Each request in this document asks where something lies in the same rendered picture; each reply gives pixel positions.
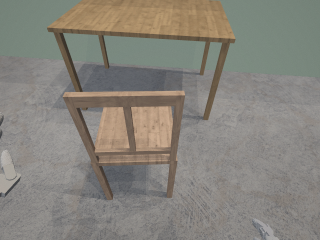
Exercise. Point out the chair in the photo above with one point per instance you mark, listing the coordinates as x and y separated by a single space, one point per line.
136 128

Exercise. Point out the left robot hand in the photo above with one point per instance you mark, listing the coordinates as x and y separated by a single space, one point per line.
9 177

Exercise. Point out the right robot hand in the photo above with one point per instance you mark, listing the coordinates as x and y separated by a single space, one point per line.
264 230

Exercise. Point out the table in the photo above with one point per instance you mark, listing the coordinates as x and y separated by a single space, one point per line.
187 20

